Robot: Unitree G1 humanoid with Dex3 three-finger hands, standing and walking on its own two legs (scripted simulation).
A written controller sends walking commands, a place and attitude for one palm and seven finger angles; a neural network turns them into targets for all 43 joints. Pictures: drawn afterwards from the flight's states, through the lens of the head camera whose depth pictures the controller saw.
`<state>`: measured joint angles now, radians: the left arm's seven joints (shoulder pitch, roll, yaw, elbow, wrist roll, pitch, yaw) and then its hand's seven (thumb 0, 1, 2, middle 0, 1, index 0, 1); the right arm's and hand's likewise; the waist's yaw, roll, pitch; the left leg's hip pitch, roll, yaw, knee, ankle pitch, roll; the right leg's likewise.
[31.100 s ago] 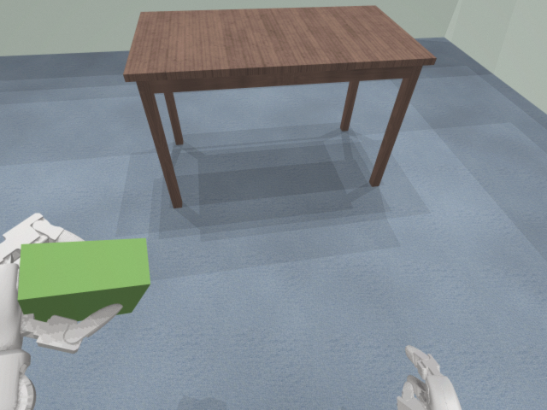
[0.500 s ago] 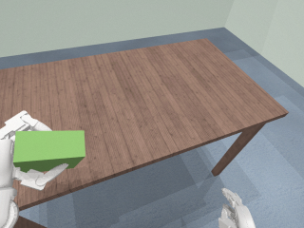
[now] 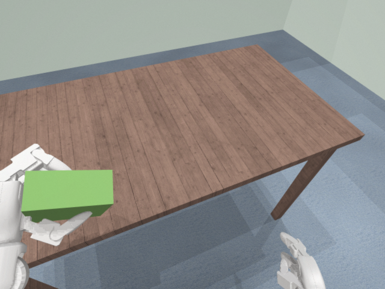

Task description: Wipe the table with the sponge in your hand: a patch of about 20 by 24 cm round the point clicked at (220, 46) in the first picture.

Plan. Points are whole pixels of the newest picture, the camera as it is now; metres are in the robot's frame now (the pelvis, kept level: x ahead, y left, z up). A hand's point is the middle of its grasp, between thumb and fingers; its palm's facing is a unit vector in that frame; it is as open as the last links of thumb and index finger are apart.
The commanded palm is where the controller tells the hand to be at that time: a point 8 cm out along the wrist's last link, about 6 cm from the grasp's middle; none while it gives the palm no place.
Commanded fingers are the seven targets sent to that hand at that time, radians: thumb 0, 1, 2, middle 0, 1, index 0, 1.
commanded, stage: come to a stop and stand still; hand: left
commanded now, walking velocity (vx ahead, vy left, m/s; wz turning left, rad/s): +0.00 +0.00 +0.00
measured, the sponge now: (81, 196) +0.23 +0.20 +0.13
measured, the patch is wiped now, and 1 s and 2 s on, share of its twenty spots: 0.00 0.00 0.00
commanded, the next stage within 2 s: look again from close up in 0.60 s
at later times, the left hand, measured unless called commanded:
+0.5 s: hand (44, 185) +0.23 +0.26 +0.15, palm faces +0.36 -0.85 -0.38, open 9.5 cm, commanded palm +0.17 +0.28 +0.18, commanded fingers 0.00 0.10 1.30 -1.20 -1.60 -1.20 -1.60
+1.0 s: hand (38, 189) +0.23 +0.26 +0.15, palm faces +0.38 -0.86 -0.36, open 9.5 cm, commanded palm +0.17 +0.29 +0.18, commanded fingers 0.00 0.10 1.30 -1.20 -1.60 -1.20 -1.60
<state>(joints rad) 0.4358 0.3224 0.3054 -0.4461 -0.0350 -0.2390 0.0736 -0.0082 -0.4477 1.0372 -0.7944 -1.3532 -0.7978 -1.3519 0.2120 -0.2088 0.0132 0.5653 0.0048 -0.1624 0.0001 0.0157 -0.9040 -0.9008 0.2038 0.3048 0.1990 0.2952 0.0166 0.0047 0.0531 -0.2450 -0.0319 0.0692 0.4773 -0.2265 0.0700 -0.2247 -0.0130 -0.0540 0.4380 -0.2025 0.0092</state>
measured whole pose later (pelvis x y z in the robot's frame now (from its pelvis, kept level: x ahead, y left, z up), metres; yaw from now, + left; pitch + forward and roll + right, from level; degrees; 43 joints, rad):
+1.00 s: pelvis +0.01 +0.01 +0.00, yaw +1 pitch +0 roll -2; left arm 0.43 0.36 0.34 -0.45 -0.04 -0.19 0.10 -0.01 -0.45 1.04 -0.79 -1.36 -0.79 -1.36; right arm 0.21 -0.19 0.03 0.57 0.00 -0.13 -0.04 0.02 -0.90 -0.90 0.20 0.30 0.20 0.30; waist 0.02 -0.03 0.05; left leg -0.21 -0.04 0.06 0.44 -0.22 0.08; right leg -0.17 -0.02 -0.06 0.36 -0.18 0.02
